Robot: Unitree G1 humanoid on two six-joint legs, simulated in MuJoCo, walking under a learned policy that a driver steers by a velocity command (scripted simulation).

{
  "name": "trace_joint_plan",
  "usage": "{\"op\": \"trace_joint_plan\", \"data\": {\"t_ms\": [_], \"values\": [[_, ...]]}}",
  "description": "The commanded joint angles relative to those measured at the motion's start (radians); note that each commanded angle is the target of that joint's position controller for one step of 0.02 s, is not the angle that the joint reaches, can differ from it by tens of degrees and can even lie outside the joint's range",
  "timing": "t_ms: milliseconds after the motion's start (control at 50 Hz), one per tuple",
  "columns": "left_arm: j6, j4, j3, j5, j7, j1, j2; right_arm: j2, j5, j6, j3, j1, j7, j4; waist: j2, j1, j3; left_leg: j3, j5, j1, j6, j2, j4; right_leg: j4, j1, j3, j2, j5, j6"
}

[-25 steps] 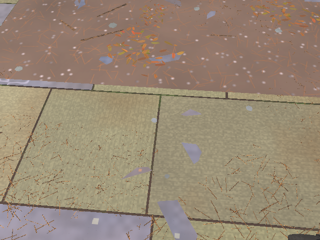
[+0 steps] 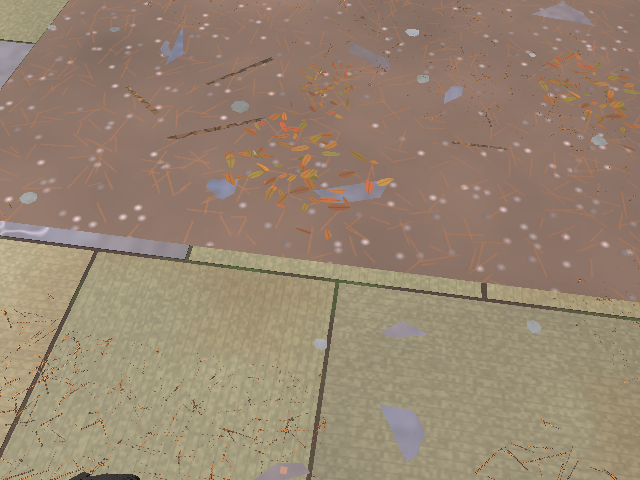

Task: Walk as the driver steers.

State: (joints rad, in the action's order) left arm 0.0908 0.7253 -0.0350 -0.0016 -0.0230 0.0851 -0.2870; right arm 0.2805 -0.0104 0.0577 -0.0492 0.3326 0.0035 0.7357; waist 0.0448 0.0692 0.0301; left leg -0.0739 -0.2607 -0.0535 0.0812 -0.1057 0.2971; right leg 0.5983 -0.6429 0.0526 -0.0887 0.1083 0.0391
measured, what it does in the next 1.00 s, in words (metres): walks ahead: right foot, then left foot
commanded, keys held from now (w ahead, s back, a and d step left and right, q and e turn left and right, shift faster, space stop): no key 0.50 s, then w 0.50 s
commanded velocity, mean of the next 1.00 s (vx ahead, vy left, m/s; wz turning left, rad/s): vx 0.25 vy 0.00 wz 0.04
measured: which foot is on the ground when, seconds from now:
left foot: down 0.00-0.12, up 0.14-0.40, down 0.42-0.74, up 0.76-1.00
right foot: up 0.00-0.08, down 0.10-1.00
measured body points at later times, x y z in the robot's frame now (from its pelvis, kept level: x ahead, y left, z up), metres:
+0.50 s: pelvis +0.16 -0.03 -0.01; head +0.17 -0.02 +0.44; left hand +0.29 +0.21 -0.14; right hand +0.27 -0.30 -0.12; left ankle +0.18 +0.11 -0.74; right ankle +0.22 -0.14 -0.74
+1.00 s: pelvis +0.33 -0.02 +0.00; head +0.35 -0.03 +0.45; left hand +0.28 +0.24 -0.13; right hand +0.53 -0.26 -0.09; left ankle +0.44 +0.12 -0.70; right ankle +0.22 -0.14 -0.74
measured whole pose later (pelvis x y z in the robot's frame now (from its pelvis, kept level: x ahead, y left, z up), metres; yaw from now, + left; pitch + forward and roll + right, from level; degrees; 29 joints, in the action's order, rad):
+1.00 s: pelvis +0.33 -0.02 +0.00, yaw +1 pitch +2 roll +0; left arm 0.06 0.97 -0.03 0.01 0.00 0.41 -0.25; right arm 0.27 -0.02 0.08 -0.05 0.11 0.03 0.73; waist -0.02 -0.08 0.01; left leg 0.02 -0.16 -0.60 0.00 0.07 0.77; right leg 0.26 0.01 -0.01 0.01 -0.30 -0.02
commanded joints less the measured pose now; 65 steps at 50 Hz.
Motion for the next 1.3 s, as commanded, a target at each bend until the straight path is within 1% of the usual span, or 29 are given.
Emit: {"op": "trace_joint_plan", "data": {"t_ms": [20,100,120,140,160,200,240,320,400,440,460,480,580,660,700,740,760,780,820,880,960,1060,1120,1140,1160,1180,1200,1220,1300], "values": [[0.029,-0.097,-0.02,-0.007,-0.017,-0.12,-0.082,0.161,0.0,-0.001,-0.044,0.049,-0.011,-0.013,-0.111,0.016,0.02,-0.126,0.428,-0.014,0.116,0.27,-0.002,-0.09,0.066,-0.026,0.047,0.006,-0.035],[0.04,-0.042,-0.047,-0.027,-0.015,0.081,-0.139,0.152,0.004,-0.018,-0.038,0.008,-0.02,-0.013,-0.122,-0.101,-0.12,-0.107,0.694,0.017,0.029,0.206,0.279,-0.178,0.375,-0.057,0.079,0.12,-0.113],[0.043,-0.035,-0.057,-0.046,-0.01,0.185,-0.205,0.107,0.026,-0.013,-0.021,0.037,-0.021,-0.039,-0.021,-0.119,-0.272,-0.082,0.45,-0.15,-0.021,0.137,0.512,-0.072,0.677,0.092,-0.089,0.523,-0.19],[0.025,-0.013,-0.055,-0.043,-0.007,0.241,-0.199,0.04,0.016,-0.007,0.002,0.2,-0.016,-0.005,0.217,-0.096,-0.432,-0.036,-0.303,-0.419,-0.103,0.013,0.868,-0.062,0.977,0.388,-0.328,0.704,-0.382],[0.009,-0.003,-0.041,-0.008,-0.013,0.284,-0.134,0.126,0.004,-0.011,-0.014,0.205,-0.011,0.022,0.142,-0.131,-0.488,-0.133,-0.451,-0.469,-0.114,0.022,0.959,-0.097,0.978,0.468,-0.32,0.548,-0.386],[-0.011,-0.019,-0.026,0.0,-0.008,0.13,-0.102,0.157,-0.01,-0.037,-0.026,0.03,-0.021,-0.016,0.018,-0.114,-0.254,-0.073,-0.34,-0.542,-0.134,0.104,0.946,-0.182,0.735,0.317,-0.238,0.259,-0.31],[-0.022,-0.021,-0.009,-0.015,-0.006,0.021,-0.065,0.12,0.004,-0.073,-0.025,0.001,-0.032,-0.024,0.036,-0.051,-0.135,-0.041,-0.264,-0.43,-0.144,0.166,0.767,-0.264,0.475,0.217,-0.168,0.115,-0.27],[-0.034,0.004,-0.019,-0.024,-0.001,-0.022,-0.09,0.055,0.016,-0.089,-0.007,0.045,-0.045,0.011,0.096,-0.03,-0.158,0.024,-0.131,-0.2,-0.152,0.153,0.463,-0.305,0.341,0.104,-0.113,0.101,-0.267],[-0.052,0.032,-0.008,-0.009,0.004,-0.037,-0.077,0.063,0.03,-0.095,-0.012,0.008,-0.037,0.028,0.058,-0.023,-0.132,0.05,0.11,-0.043,-0.111,0.138,0.236,-0.322,0.258,0.088,-0.074,-0.403,-0.202],[-0.056,0.059,0.008,-0.021,0.001,0.001,-0.042,0.099,0.046,-0.093,-0.014,-0.052,-0.042,-0.008,0.009,-0.044,-0.055,-0.042,0.109,-0.048,-0.067,0.217,0.129,-0.299,0.206,0.073,-0.014,-0.634,-0.108],[-0.059,0.06,0.003,-0.021,0.001,0.045,-0.052,0.17,0.031,-0.092,-0.032,-0.086,-0.046,0.001,-0.108,-0.103,-0.01,-0.047,-0.058,-0.162,-0.037,0.214,0.133,-0.28,0.243,0.015,0.048,-0.595,-0.075],[-0.063,0.068,0.002,-0.022,0.008,0.026,-0.064,0.129,0.03,-0.084,-0.028,-0.094,-0.043,0.008,-0.126,-0.079,0.005,-0.035,-0.174,-0.252,-0.039,0.188,0.105,-0.234,0.322,-0.012,0.062,-0.528,-0.058],[-0.067,0.097,-0.007,-0.001,0.029,0.053,-0.065,0.1,0.014,-0.043,-0.023,-0.049,-0.039,0.029,-0.139,-0.066,0.011,-0.057,-0.349,-0.266,-0.02,0.185,0.088,-0.106,0.297,-0.061,0.098,-0.648,-0.095],[-0.012,0.092,-0.008,0.016,0.006,0.03,-0.034,0.156,-0.006,-0.018,-0.04,0.015,-0.036,0.047,-0.242,-0.051,0.05,-0.319,-0.363,-0.159,0.102,0.357,-0.021,0.06,0.173,-0.101,0.114,-0.512,-0.114],[0.008,0.115,-0.014,0.022,-0.007,0.073,-0.042,0.144,-0.011,-0.013,-0.038,-0.032,-0.032,0.035,-0.222,-0.09,0.037,-0.291,-0.198,-0.183,0.093,0.349,0.012,-0.033,0.278,-0.084,0.097,-0.472,-0.145],[0.011,0.175,-0.035,0.021,-0.01,0.196,-0.1,0.095,-0.012,-0.008,-0.025,-0.139,-0.028,-0.009,-0.1,-0.147,0.018,-0.098,-0.023,-0.298,0.008,0.226,0.182,-0.166,0.469,0.03,0.036,-0.447,-0.177],[0.007,0.205,-0.059,0.027,-0.008,0.284,-0.178,0.053,-0.005,0.009,-0.015,-0.158,-0.028,-0.039,0.112,-0.154,-0.008,0.066,0.023,-0.445,-0.061,0.103,0.428,-0.257,0.636,0.25,-0.077,-0.411,-0.237],[0.004,0.213,-0.067,0.022,-0.009,0.372,-0.203,0.073,0.001,0.028,-0.018,-0.17,-0.031,-0.052,0.216,-0.207,-0.025,0.06,-0.204,-0.669,-0.094,0.068,0.655,-0.338,0.809,0.506,-0.225,-0.287,-0.328],[0.01,0.206,-0.047,0.01,-0.001,0.355,-0.143,0.087,-0.026,0.047,-0.026,-0.157,-0.019,-0.045,0.073,-0.165,-0.009,-0.011,-0.252,-0.856,-0.062,0.141,0.887,-0.312,0.884,0.481,-0.263,-0.195,-0.338],[-0.004,0.198,-0.022,0.009,0.006,0.308,-0.083,0.056,-0.013,0.047,-0.023,-0.214,0.005,-0.058,0.038,-0.137,0.024,0.029,-0.075,-0.846,-0.049,0.216,0.787,-0.364,0.799,0.268,-0.19,-0.072,-0.265],[-0.024,0.187,-0.027,0.009,0.031,0.275,-0.132,-0.018,-0.008,0.04,0.007,-0.312,0.031,-0.09,0.044,-0.137,0.042,0.111,0.125,-0.6,-0.089,0.171,0.442,-0.436,0.59,0.077,-0.096,-0.058,-0.23],[-0.017,0.213,-0.045,0.032,0.033,0.307,-0.172,0.055,-0.018,0.031,-0.008,-0.359,0.032,-0.115,0.064,-0.117,0.066,0.089,0.255,-0.449,-0.056,0.145,0.261,-0.455,0.589,0.061,-0.161,-0.052,-0.203],[-0.027,0.216,-0.046,0.028,0.031,0.297,-0.166,0.124,-0.007,0.029,-0.049,-0.168,0.02,-0.063,0.044,0.004,-0.055,0.114,0.205,-0.159,0.005,0.094,0.232,-0.185,0.592,0.012,-0.121,0.293,-0.153],[-0.03,0.202,-0.036,0.014,0.031,0.29,-0.142,0.163,-0.007,0.025,-0.07,0.0,0.009,-0.02,0.018,0.082,-0.159,0.061,0.172,0.089,0.033,0.148,0.252,0.036,0.459,-0.011,-0.071,0.205,-0.12],[-0.023,0.177,-0.002,-0.002,0.027,0.393,-0.019,0.27,0.019,0.019,-0.092,0.12,0.0,-0.003,-0.23,0.058,-0.333,-0.327,-0.01,0.434,0.148,0.427,0.204,0.443,0.144,-0.063,0.066,-0.249,-0.061],[-0.006,0.185,0.001,0.024,0.023,0.409,-0.022,0.22,0.015,0.019,-0.074,0.134,0.007,0.005,-0.336,0.052,-0.415,-0.689,-0.254,0.429,0.21,0.53,-0.019,0.649,0.012,0.058,0.131,-0.677,-0.06],[0.001,0.162,-0.031,0.056,0.021,0.319,-0.127,0.163,0.006,0.027,-0.053,0.046,0.009,0.0,-0.239,0.042,-0.223,-0.582,-0.361,0.275,0.155,0.5,-0.06,0.725,-0.078,0.086,0.072,-0.623,-0.076],[0.003,0.139,-0.036,0.06,0.023,0.248,-0.137,0.129,0.001,0.032,-0.042,-0.033,0.01,-0.005,-0.199,0.012,-0.116,-0.435,-0.292,0.136,0.12,0.467,-0.075,0.708,-0.088,0.055,0.022,-0.533,-0.09],[-0.046,0.164,-0.043,0.035,0.034,0.289,-0.059,0.053,0.022,0.065,-0.028,-0.171,0.019,0.02,-0.163,-0.092,-0.024,-0.096,0.019,-0.155,0.085,0.359,-0.176,0.583,0.088,0.055,-0.059,-0.365,-0.076]]}}
Next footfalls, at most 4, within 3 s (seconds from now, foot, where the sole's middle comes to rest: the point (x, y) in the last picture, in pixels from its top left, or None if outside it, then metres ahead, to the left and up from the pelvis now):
0.10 right None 0.26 -0.14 -0.78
0.42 left None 0.22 0.11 -0.78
1.14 left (244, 434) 0.58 0.13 -0.78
1.70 right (364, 324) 0.83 -0.16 -0.78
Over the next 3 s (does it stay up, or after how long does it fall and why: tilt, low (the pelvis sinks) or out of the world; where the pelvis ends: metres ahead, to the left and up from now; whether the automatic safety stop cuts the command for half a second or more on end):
stays up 1.39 -0.32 0.00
